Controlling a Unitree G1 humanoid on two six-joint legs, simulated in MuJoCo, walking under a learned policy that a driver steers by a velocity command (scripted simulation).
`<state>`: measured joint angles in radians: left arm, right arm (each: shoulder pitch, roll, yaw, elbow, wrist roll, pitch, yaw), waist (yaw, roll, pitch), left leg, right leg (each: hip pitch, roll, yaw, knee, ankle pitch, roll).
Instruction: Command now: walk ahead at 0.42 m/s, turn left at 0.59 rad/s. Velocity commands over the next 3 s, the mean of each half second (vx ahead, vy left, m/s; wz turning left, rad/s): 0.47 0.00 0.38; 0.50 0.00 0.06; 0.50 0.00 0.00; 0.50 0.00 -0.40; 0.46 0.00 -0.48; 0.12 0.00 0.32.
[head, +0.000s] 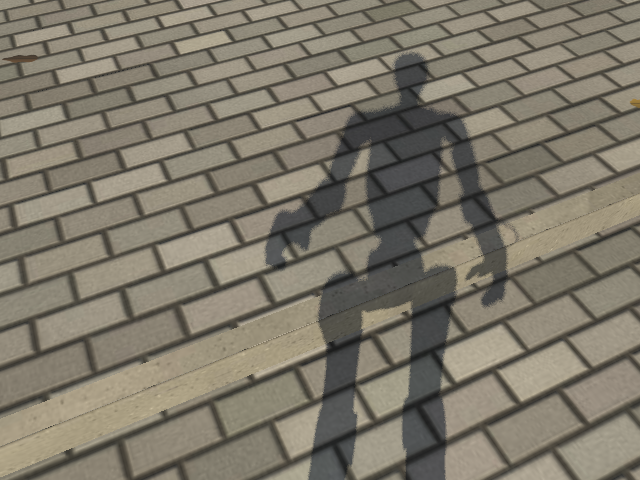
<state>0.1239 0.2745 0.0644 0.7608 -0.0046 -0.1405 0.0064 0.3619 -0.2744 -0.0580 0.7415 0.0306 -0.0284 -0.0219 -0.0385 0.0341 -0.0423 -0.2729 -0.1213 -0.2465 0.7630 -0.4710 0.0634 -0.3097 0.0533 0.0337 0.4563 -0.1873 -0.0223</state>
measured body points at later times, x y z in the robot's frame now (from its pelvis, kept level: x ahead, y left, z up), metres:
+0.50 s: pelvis +0.22 +0.06 -0.01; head +0.26 +0.08 +0.44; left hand +0.16 +0.31 -0.15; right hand +0.44 -0.14 -0.11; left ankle +0.26 +0.14 -0.74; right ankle +0.11 -0.10 -0.65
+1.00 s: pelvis +0.49 +0.07 -0.01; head +0.52 +0.06 +0.44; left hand +0.58 +0.34 -0.12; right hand +0.54 -0.18 -0.16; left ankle +0.31 +0.15 -0.65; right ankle +0.57 +0.02 -0.74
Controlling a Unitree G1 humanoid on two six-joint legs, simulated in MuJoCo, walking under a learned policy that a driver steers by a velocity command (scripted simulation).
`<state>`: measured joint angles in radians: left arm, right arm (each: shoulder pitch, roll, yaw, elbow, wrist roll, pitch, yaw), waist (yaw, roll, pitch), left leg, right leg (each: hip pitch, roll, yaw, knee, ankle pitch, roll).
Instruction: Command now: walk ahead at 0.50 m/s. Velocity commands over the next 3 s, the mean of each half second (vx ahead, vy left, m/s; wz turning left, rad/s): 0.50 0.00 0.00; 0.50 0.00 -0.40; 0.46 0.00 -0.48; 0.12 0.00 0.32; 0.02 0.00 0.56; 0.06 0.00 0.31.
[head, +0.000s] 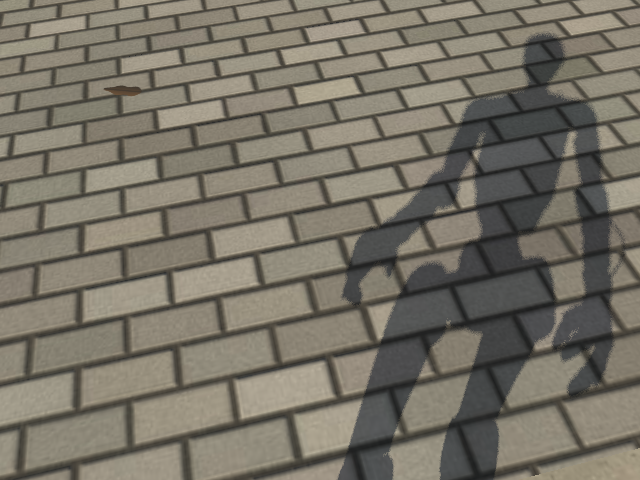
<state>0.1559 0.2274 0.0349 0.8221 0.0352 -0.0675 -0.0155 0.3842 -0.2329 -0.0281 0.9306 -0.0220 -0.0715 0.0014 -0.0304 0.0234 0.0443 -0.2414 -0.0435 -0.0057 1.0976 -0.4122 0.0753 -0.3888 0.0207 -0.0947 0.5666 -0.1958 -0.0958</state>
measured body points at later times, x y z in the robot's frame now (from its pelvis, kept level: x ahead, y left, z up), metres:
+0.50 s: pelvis +0.29 +0.03 +0.02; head +0.32 +0.02 +0.46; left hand +0.17 +0.24 -0.12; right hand +0.51 -0.14 -0.08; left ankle +0.42 +0.09 -0.62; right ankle +0.08 -0.07 -0.71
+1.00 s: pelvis +0.55 +0.03 +0.11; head +0.57 +0.04 +0.56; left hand +0.81 +0.18 +0.01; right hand +0.48 -0.22 -0.02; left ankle +0.42 +0.09 -0.62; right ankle +0.68 -0.12 -0.58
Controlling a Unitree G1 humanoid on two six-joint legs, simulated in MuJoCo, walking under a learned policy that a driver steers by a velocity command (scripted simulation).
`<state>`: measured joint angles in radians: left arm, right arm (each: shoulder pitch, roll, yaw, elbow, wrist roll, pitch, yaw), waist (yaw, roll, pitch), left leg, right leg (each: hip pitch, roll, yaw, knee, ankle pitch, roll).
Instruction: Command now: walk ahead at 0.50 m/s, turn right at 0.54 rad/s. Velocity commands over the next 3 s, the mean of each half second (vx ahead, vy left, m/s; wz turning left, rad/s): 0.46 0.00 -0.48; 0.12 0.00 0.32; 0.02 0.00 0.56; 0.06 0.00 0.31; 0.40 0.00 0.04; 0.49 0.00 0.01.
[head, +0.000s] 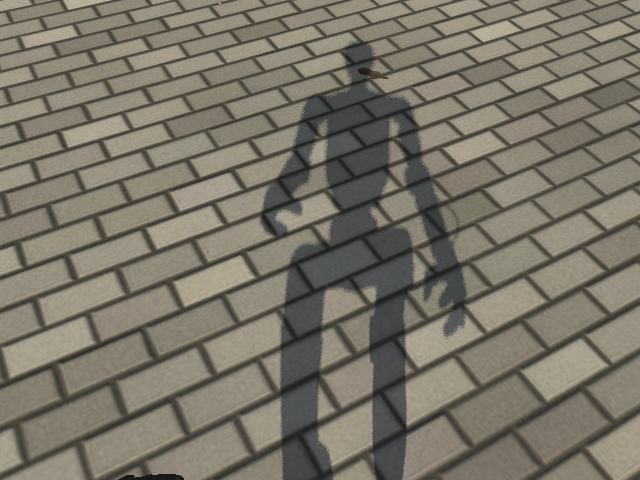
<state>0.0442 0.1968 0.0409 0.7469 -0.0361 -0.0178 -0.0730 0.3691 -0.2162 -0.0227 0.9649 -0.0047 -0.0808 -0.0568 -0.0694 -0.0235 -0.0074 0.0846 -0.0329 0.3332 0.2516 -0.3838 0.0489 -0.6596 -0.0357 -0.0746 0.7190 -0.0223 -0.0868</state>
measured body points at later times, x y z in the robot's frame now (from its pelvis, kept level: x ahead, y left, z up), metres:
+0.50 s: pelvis +0.30 -0.01 -0.01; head +0.33 -0.03 +0.44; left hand +0.41 +0.26 -0.12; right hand +0.48 -0.28 -0.08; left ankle +0.48 +0.07 -0.72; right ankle +0.16 -0.08 -0.73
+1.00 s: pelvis +0.39 -0.04 +0.00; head +0.41 -0.06 +0.45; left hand +0.56 +0.22 -0.08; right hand +0.52 -0.33 -0.10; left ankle +0.44 +0.08 -0.68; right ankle +0.42 -0.15 -0.73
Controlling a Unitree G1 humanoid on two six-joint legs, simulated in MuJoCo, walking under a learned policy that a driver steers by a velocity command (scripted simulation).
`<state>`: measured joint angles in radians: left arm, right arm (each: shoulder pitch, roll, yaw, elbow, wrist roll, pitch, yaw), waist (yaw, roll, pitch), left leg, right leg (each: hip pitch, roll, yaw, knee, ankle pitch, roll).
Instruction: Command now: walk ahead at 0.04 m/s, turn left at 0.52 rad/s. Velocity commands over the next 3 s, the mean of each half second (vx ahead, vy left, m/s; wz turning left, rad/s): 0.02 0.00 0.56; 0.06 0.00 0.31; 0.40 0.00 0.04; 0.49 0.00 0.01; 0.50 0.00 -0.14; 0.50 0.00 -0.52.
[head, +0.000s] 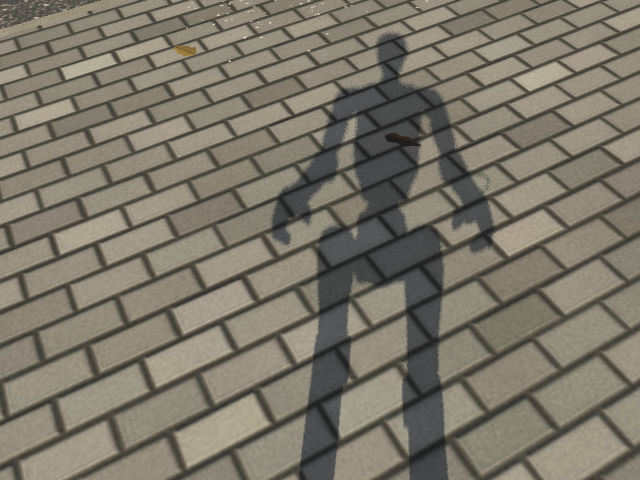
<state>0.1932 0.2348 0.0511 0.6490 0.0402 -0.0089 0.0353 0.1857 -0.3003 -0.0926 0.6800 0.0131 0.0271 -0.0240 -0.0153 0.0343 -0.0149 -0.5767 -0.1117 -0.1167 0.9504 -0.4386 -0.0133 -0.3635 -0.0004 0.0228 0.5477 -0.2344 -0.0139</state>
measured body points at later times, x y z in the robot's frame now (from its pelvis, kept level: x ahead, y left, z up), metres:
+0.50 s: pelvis -0.01 +0.05 +0.01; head +0.02 +0.09 +0.45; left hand +0.04 +0.37 -0.11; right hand +0.22 -0.17 -0.07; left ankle -0.02 +0.14 -0.73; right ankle +0.03 -0.10 -0.64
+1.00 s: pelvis +0.01 +0.04 +0.01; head +0.01 +0.03 +0.46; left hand +0.01 +0.33 -0.09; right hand +0.25 -0.14 -0.09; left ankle -0.07 +0.13 -0.71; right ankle +0.05 -0.08 -0.73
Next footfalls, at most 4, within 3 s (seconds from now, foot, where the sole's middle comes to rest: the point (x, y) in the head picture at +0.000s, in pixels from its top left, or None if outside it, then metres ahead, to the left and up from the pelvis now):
0.32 left None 0.01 0.15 -0.77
0.78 right None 0.09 -0.06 -0.77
1.08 left None -0.02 0.16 -0.77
1.52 right None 0.40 0.09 -0.77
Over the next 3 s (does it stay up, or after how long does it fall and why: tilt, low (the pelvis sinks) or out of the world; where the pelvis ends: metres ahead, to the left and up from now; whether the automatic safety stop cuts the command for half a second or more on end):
stays up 0.95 0.39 0.01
